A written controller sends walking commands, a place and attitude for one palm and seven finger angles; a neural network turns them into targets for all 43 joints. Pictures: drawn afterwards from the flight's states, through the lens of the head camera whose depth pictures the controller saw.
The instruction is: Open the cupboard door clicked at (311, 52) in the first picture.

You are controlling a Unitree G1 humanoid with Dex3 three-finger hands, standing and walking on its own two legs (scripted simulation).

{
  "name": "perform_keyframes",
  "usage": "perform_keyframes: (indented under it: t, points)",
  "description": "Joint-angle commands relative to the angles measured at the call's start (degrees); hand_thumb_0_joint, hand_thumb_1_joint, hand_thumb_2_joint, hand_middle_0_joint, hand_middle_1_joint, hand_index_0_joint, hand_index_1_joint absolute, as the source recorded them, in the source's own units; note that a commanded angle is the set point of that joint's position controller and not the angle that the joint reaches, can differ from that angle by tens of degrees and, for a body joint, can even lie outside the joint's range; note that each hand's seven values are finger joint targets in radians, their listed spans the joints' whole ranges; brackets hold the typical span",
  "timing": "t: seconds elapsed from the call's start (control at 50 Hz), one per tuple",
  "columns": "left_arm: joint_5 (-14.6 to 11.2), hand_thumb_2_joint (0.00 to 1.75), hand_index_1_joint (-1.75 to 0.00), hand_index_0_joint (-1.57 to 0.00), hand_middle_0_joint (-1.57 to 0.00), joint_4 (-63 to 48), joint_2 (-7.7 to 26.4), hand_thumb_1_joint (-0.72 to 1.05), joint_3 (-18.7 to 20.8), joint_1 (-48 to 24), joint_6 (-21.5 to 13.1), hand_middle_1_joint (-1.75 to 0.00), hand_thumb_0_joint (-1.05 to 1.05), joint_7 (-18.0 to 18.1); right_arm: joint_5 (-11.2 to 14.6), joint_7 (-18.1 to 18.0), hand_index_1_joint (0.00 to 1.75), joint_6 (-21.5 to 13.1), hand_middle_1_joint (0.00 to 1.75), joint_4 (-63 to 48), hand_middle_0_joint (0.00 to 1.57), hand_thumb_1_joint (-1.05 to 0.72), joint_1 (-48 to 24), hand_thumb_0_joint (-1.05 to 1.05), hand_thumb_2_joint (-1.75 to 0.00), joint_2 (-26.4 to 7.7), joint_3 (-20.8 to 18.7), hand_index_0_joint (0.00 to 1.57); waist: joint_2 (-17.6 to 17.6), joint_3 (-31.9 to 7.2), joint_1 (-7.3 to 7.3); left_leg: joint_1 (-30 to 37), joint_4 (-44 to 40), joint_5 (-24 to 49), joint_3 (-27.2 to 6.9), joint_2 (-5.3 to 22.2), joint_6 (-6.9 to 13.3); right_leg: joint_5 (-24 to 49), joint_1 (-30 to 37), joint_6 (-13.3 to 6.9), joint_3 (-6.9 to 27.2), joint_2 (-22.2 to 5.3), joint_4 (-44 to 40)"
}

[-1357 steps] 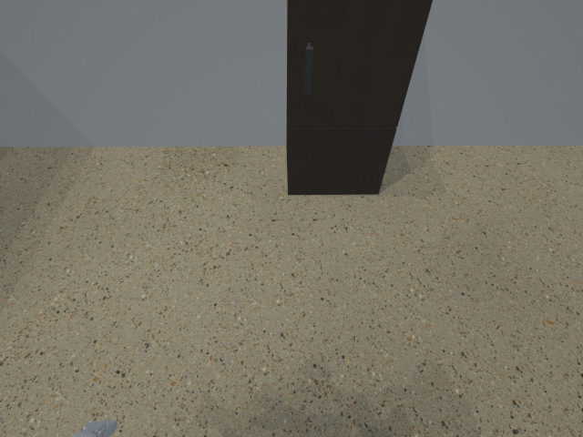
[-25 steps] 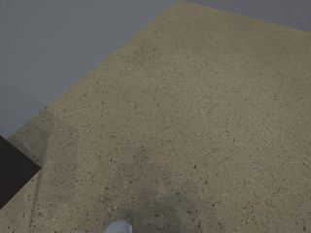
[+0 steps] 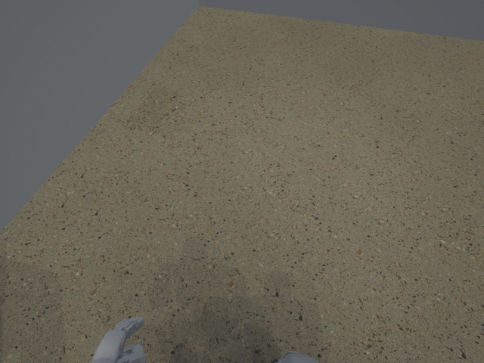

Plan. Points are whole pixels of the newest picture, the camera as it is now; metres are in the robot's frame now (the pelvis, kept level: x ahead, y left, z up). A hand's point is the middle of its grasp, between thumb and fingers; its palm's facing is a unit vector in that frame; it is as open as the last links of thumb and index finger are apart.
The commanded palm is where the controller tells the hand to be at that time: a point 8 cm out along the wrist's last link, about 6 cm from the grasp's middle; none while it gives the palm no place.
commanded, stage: walk to a spot facing it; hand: left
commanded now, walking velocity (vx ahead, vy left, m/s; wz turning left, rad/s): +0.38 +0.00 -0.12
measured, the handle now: out of the picture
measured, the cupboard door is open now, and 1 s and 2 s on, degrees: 41 41 41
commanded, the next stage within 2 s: turn to face it in 0.58 s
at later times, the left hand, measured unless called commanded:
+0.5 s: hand (148, 322) +0.22 +0.20 -0.17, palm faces +0.01 -0.99 -0.16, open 7.4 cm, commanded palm none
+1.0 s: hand (195, 190) +0.53 +0.13 -0.15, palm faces +0.06 -0.98 -0.18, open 7.2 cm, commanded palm none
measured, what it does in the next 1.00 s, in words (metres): walks ahead: left foot, then right foot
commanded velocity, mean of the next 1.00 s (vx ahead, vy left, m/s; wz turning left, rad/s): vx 0.22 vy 0.00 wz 0.12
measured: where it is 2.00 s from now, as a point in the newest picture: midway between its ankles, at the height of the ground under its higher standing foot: (272, 269)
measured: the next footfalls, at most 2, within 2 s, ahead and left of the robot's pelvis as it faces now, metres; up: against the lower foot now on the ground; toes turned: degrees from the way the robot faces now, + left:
left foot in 0.38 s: +0.32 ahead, +0.12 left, +0.00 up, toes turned +6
right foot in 0.76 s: +0.46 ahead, -0.16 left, +0.00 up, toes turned -12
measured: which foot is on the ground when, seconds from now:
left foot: up 0.00-0.36, down 0.38-0.74, up 0.76-1.00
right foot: down 0.00-0.38, up 0.40-0.74, down 0.76-1.00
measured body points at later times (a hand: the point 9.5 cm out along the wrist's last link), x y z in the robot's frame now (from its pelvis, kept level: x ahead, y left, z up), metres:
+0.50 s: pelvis +0.23 +0.01 +0.01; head +0.27 +0.03 +0.46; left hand +0.22 +0.25 -0.15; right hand +0.32 -0.23 -0.13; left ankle +0.28 +0.12 -0.72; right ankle +0.14 -0.10 -0.63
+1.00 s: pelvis +0.43 -0.05 +0.02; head +0.46 -0.04 +0.47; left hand +0.52 +0.18 -0.13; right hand +0.43 -0.28 -0.13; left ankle +0.44 +0.07 -0.68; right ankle +0.42 -0.16 -0.72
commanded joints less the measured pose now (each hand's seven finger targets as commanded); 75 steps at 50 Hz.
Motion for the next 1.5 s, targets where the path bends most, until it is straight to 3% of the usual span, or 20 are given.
perform_keyframes:
  t: [0.0, 0.08, 0.3, 0.32, 0.36, 0.38, 0.52, 0.68, 0.7, 0.74, 0.86, 1.0, 1.02, 1.06, 1.08, 1.18, 1.32, 1.34, 1.38, 1.48]
  points:
    - [-1.06, 0.9, -0.3, -0.2, -0.2, 3.66, 12.01, 0.9, 3.4, 19.22, -0.36, -0.3, 0.0, 2.95, 0.46, -0.37, 0.3, -2.27, 0.3, -7.58, 0.2, -0.9, -11.43, 0.0, -0.9, -6.4, -2.07, 0.2, -13.44, -5.9, 9.53, -35.62, 33.24, -0.88, -8.53, -0.31, 2.15, -6.25, 29.86, -11.22, 32.29, -19.55, -22.36]
    - [-0.56, 0.9, -0.3, -0.2, -0.2, 2.26, 5.63, 0.9, 1.57, 10.61, -1.58, -0.3, 0.0, 3.28, -0.32, 0.12, 0.3, -0.3, 0.3, -3.37, 0.2, -0.9, -6.43, 0.0, -0.9, -2.87, -1.87, 0.2, -7.25, -3.16, 2.25, -21.39, 18.65, 7.23, -6.94, 1.08, 0.84, 4.29, 13.4, -7.66, 13.31, -12.67, -24.11]
    - [-0.99, 0.9, -0.3, -0.2, -0.2, 7.28, 7.0, 0.9, 1.31, 15.41, -2.64, -0.3, 0.0, 2.97, -0.22, 1.04, 0.3, -2.05, 0.3, -6.17, 0.2, -0.9, -13.1, 0.0, -0.9, -4.9, -2.11, 0.2, -4.63, -1.86, 0.81, -8.22, -9.65, 16.77, -2.1, -5.14, 3.43, 20.12, 18.59, -4.49, 7.44, -9.71, -14.81]
    - [-1.08, 0.9, -0.3, -0.2, -0.2, 6.94, 6.02, 0.9, 1.11, 14.96, -2.58, -0.3, 0.0, 2.95, -0.5, 0.55, 0.3, -2.45, 0.3, -3.89, 0.2, -0.9, -6.54, 0.0, -0.9, -7.14, -2.67, 0.2, -0.3, -4.68, -2.2, 3.89, -11.84, 17.64, -3.99, -4.48, 5.15, 23.36, 12.46, -2.8, 4.74, -7.36, -4.29]
    - [-1.44, 0.9, -0.3, -0.2, -0.2, 3.43, 2.77, 0.9, 0.18, 15.52, -2.53, -0.3, 0.0, 2.22, -1.4, -0.69, 0.3, -2.22, 0.3, -0.79, 0.2, -0.9, 8.71, 0.0, -0.9, -17.03, -4.82, 0.2, 18.18, -14.42, -6.29, 23.76, -21.87, 13.91, -37.66, 19.71, 16.76, -17.63, -10.6, 1.56, 0.53, 4.54, 30.22]
    - [-0.76, 0.9, -0.3, -0.2, -0.2, 2.42, 3.72, 0.9, 0.42, 11.48, -2.43, -0.3, 0.0, 2.55, -0.98, -0.83, 0.3, -1.71, 0.3, -1.09, 0.2, -0.9, 6.18, 0.0, -0.9, -16.21, -4.51, 0.2, 11.47, -11.11, -5.48, 16.69, -24.34, 5.99, -38.45, 20.4, 17.33, -18.12, -13.94, 0.74, 6.0, 2.03, 37.95]
    - [-0.2, 0.9, -0.3, -0.2, -0.2, 3.5, -0.1, 0.9, 0.29, 11.03, 0.46, -0.3, 0.0, 0.94, -0.26, -1.18, 0.3, -3.53, 0.3, -3.28, 0.2, -0.9, -5.82, 0.0, -0.9, -8.34, -2.21, 0.2, 7.02, -3.34, 2.85, -1.51, -28.66, 19.43, -9.24, 9.02, 10.69, -0.7, -7.03, 3.35, 4.3, -4.56, 19.78]
    - [-0.01, 0.9, -0.3, -0.2, -0.2, 3.54, 1.93, 0.9, 0.84, 11.16, 0.17, -0.3, 0.0, 1.11, -0.37, -0.88, 0.3, -1.59, 0.3, -1.66, 0.2, -0.9, -5.08, 0.0, -0.9, -8.36, -2.16, 0.2, 4.5, -2.18, 4.91, -5.94, -17.11, 18.21, -3.39, 5.38, 7.43, 5.96, 12.96, 2.58, -1.88, 0.68, -3.14]
    - [0.09, 0.9, -0.3, -0.2, -0.2, 5.3, 5.3, 0.9, 1.53, 17.03, -0.63, -0.3, 0.0, 1.57, 0.2, -0.77, 0.3, -1.59, 0.3, -1.62, 0.2, -0.9, -5.17, 0.0, -0.9, -6.75, -1.72, 0.2, -1.9, -4.6, 7.75, -11.58, -6.47, 17.41, -1.48, 1.72, 5.39, 8.86, 23.68, 1.34, 2.62, -2.15, -5.91]
    - [-0.73, 0.9, -0.3, -0.2, -0.2, 6.96, 13.63, 0.9, 2.73, 25.24, -1.05, -0.3, 0.0, 2.83, 1.22, -0.59, 0.3, -0.77, 0.3, -3.87, 0.2, -0.9, -4.12, 0.0, -0.9, -4.55, -1.35, 0.2, -17.69, -10.7, 9.9, -22.56, 21.61, -13.34, -3.33, -6.11, 2.85, 12.0, 30.11, -8.54, 26.95, -25.2, -19.83]
    - [-0.46, 0.9, -0.3, -0.2, -0.2, 2.3, 5.83, 0.9, 0.99, 8.28, -0.68, -0.3, 0.0, 4.36, 0.65, -0.41, 0.3, 1.52, 0.3, -1.99, 0.2, -0.9, -5.48, 0.0, -0.9, -1.26, -1.07, 0.2, -9.1, -6.24, 2.33, -16.99, 19.07, 1.68, -7.29, -1.45, 1.12, 23.39, 12.22, -4.89, 2.51, -18.54, -18.6]
    - [-0.82, 0.9, -0.3, -0.2, -0.2, 0.27, 7.42, 0.9, 2.24, 6.84, 0.53, -0.3, 0.0, 4.36, 0.03, 0.84, 0.3, 1.91, 0.3, -5.84, 0.2, -0.9, -7.11, 0.0, -0.9, -2.78, -1.45, 0.2, -5.8, -5.93, 1.7, -9.09, -5.62, 14.18, -1.58, -4.55, 1.29, 16.8, 13.55, -0.42, -5.23, -16.32, -8.41]
    - [-1.08, 0.9, -0.3, -0.2, -0.2, -0.12, 7.15, 0.9, 2.18, 6.87, 0.91, -0.3, 0.0, 4.26, -0.13, 0.91, 0.3, 1.64, 0.3, -5.68, 0.2, -0.9, -4.55, 0.0, -0.9, -5.09, -2.07, 0.2, -0.85, -8.05, 0.38, -2.64, -10.18, 22.64, -3.48, -3.98, 2.16, 13.51, 10.84, 1.63, -6.57, -14.74, -1.55]
    - [-1.6, 0.9, -0.3, -0.2, -0.2, -4.15, 3.4, 0.9, 1.07, 5.21, 2.04, -0.3, 0.0, 4.27, -0.76, -0.3, 0.3, 1.53, 0.3, -6.96, 0.2, -0.9, 0.1, 0.0, -0.9, -15.52, -4.51, 0.2, 20.73, -10.42, -2.95, 4.82, -18.7, 48.47, -35.23, 17.46, 16.24, -28.25, -6.96, 7.7, -3.13, -2.35, 22.89]
    - [-0.95, 0.9, -0.3, -0.2, -0.2, -6.38, 4.32, 0.9, 1.16, 1.8, 2.48, -0.3, 0.0, 4.28, -0.81, -1.04, 0.3, 1.77, 0.3, -7.28, 0.2, -0.9, 0.37, 0.0, -0.9, -16.52, -4.71, 0.2, 10.45, -9.08, -2.92, 1.56, -19.02, 39.07, -36.67, 18.01, 18.23, -25.12, -8.7, 6.96, 3.21, -1.99, 29.83]
    - [-1.16, 0.9, -0.3, -0.2, -0.2, -4.29, 3.9, 0.9, 1.41, 3.5, 2.83, -0.3, 0.0, 3.76, -0.51, -1.84, 0.3, 0.94, 0.3, -10.63, 0.2, -0.9, -9.63, 0.0, -0.9, -13.26, -3.67, 0.2, 8.31, -11.32, 1.43, 2.26, -15.74, 45.45, -23.36, 7.99, 12.9, -13.14, -8.35, 7.93, 6.07, -1.76, 26.41]
    - [-1.2, 0.9, -0.3, -0.2, -0.2, -4.5, 5.49, 0.9, 1.63, 10.46, 2.93, -0.3, 0.0, 3.74, -0.15, -0.83, 0.3, 2.97, 0.3, -14.12, 0.2, -0.9, -17.74, 0.0, -0.9, -15.48, -5.13, 0.2, 8.31, -9.37, 4.5, -10.58, -13.62, 25.86, -23.52, 2.46, 9.77, -3.74, 12.0, 6.94, 2.03, 2.6, -2.26]
    - [-0.8, 0.9, -0.3, -0.2, -0.2, -4.29, 8.0, 0.9, 2.14, 13.46, 2.41, -0.3, 0.0, 3.97, 0.33, -0.54, 0.3, 3.17, 0.3, -15.01, 0.2, -0.9, -19.4, 0.0, -0.9, -13.92, -5.0, 0.2, 3.37, -8.89, 6.15, -15.78, -9.15, 17.49, -21.3, -1.52, 6.9, -0.45, 17.72, 6.18, 4.85, -0.3, -11.86]
    - [0.09, 0.9, -0.3, -0.2, -0.2, -5.88, 16.24, 0.9, 3.08, 13.01, 2.01, -0.3, 0.0, 4.57, 0.43, 0.42, 0.3, 3.28, 0.3, -17.63, 0.2, -0.9, -20.63, 0.0, -0.9, -10.06, -4.37, 0.2, -18.58, -5.96, 6.96, -26.71, 19.08, -9.85, -10.95, -10.55, 1.27, 2.12, 15.43, -5.34, 28.58, -26.2, -23.23]
    - [-0.32, 0.9, -0.3, -0.2, -0.2, -7.15, 8.78, 0.9, 1.25, 7.88, 1.15, -0.3, 0.0, 4.88, 0.39, 1.35, 0.3, 4.47, 0.3, -14.53, 0.2, -0.9, -19.61, 0.0, -0.9, -8.15, -3.62, 0.2, -13.59, -4.74, 2.66, -24.55, 25.4, 0.78, -9.65, -6.46, -0.41, 28.79, 16.44, -2.82, 6.46, -14.77, -14.34]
